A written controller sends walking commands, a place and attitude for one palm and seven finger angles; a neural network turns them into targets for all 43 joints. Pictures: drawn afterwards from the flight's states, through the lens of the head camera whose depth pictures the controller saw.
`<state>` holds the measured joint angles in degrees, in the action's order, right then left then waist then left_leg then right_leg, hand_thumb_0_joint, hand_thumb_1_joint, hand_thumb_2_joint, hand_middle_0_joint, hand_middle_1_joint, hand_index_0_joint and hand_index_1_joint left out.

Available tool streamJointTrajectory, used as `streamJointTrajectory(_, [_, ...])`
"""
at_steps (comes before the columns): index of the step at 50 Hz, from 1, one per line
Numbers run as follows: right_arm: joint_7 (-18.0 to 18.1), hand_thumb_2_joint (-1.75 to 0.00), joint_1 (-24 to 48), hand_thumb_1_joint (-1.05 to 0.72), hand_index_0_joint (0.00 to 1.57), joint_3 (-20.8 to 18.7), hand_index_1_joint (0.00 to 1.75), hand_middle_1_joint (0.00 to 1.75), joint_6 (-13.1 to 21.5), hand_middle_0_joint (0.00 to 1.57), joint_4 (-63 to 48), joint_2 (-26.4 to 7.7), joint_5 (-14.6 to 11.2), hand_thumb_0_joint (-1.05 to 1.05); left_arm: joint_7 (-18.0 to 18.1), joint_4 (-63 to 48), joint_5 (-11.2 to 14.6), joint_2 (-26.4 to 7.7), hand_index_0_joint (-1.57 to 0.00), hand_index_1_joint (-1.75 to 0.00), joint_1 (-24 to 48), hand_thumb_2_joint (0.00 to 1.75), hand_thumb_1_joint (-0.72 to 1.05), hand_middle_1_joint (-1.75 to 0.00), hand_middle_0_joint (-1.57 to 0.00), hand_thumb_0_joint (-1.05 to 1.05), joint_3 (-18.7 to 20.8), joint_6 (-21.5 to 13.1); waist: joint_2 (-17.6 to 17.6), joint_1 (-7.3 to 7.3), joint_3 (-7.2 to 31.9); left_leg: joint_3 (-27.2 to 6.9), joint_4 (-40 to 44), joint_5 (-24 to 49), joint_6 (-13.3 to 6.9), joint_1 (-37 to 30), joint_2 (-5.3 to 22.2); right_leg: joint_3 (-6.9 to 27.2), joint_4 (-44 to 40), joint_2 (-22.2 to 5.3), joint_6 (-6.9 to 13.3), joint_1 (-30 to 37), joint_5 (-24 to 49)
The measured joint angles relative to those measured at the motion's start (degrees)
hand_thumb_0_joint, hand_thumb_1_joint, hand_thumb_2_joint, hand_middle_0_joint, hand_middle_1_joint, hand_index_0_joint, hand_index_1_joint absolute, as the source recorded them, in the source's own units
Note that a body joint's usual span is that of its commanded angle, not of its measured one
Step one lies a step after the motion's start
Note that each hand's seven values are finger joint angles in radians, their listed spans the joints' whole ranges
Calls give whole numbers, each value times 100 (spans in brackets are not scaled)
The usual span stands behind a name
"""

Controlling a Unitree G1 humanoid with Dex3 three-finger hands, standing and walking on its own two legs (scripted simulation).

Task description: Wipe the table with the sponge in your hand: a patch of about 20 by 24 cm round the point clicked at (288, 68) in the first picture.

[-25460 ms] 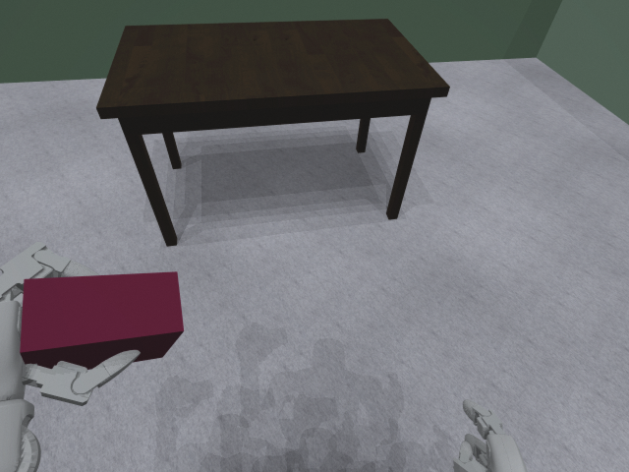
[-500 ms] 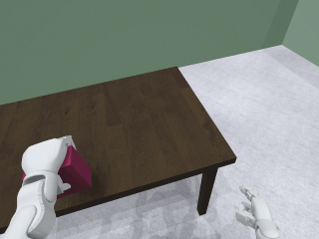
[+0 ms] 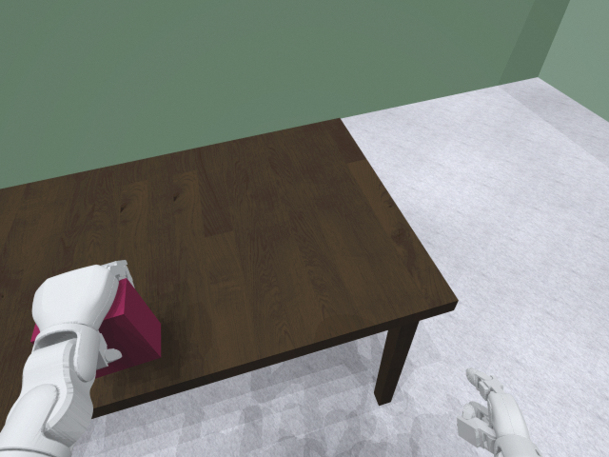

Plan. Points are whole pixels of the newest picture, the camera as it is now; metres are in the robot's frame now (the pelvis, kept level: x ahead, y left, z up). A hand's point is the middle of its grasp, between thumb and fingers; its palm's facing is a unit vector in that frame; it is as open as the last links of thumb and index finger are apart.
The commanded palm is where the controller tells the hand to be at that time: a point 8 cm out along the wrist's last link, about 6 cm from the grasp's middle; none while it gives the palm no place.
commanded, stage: move the sponge above the wiping area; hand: left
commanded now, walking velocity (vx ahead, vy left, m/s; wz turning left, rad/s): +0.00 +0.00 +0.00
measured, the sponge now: (111, 338) +0.23 +0.33 +0.01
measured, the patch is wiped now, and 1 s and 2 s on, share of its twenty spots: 0.00 0.00 0.00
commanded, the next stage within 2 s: lower the sponge onto the table in 1.54 s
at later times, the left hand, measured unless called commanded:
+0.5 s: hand (99, 308) +0.26 +0.35 +0.04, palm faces -0.09 -0.05 -0.99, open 9.7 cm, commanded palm +0.24 +0.35 +0.09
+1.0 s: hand (81, 307) +0.26 +0.39 +0.02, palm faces -0.13 -0.03 -0.99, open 9.7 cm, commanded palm +0.25 +0.38 +0.07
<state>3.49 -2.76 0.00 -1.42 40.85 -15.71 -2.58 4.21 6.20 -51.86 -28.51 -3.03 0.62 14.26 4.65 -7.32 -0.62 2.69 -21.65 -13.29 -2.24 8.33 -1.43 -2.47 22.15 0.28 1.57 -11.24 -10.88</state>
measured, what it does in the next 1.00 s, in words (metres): stands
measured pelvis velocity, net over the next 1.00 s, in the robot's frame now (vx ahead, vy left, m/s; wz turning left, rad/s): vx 0.01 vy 0.01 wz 0.01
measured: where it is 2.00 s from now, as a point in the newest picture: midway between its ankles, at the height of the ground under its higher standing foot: outside the picture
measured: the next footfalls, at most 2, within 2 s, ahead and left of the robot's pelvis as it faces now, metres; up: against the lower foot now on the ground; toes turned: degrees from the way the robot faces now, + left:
none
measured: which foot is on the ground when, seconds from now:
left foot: down 0.00-1.00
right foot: down 0.00-1.00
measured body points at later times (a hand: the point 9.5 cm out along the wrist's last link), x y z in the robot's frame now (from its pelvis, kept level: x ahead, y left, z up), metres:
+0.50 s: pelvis +0.01 +0.00 +0.00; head +0.04 -0.02 +0.45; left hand +0.26 +0.34 +0.09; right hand +0.24 -0.21 -0.11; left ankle -0.02 +0.09 -0.74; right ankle +0.01 -0.11 -0.74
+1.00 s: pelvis +0.01 +0.01 +0.00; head +0.05 +0.00 +0.44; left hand +0.26 +0.38 +0.07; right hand +0.19 -0.24 -0.12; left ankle -0.02 +0.09 -0.74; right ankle +0.01 -0.11 -0.74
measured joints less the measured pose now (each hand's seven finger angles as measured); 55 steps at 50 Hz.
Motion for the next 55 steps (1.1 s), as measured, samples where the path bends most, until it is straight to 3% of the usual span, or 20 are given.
streamJointTrajectory(19, [-65, -90, -11, -90, 20, -11, 30, 30, -67, 21, 6, 49, 1, 1, 118, 499, -138, 13, -77, -136, 272, 105, -47, -136, -77, 0, 11, -104, -26, -3, 89, -61, -55, -90, -34, 145, -41, -46, 8, -40, -44, -101, -85])
streamJointTrajectory(34, [-36, -90, -172, -90, 20, -114, 30, 30, -90, 21, 96, -16, -15, 1, 197, 1232, -159, -285, -77, -136, 453, 105, -47, -136, -77, 0, 456, -549, -126, 105, 116, -63, -217, -191, -33, 372, -3, -43, 80, -3, -41, -291, -134])
streamJointTrajectory(43, [-29, -90, -333, -90, 20, -234, 30, 30, -81, 21, 195, -57, -3, 1, 320, 1572, -243, -367, -77, -136, 537, 105, -47, -136, -77, 0, 635, -1017, -163, 140, 149, -79, -395, -253, -55, 603, -10, -58, 183, -15, -64, -482, -159])
streamJointTrajectory(55, [-71, -90, -434, -90, 20, -257, 30, 30, -116, 21, 229, 24, -20, 1, 501, 2156, -335, -436, -77, -136, 871, 105, -47, -136, -77, 0, 736, -1171, -167, 222, 221, -83, -559, -272, -87, 869, -33, -62, 290, -41, -95, -716, -151])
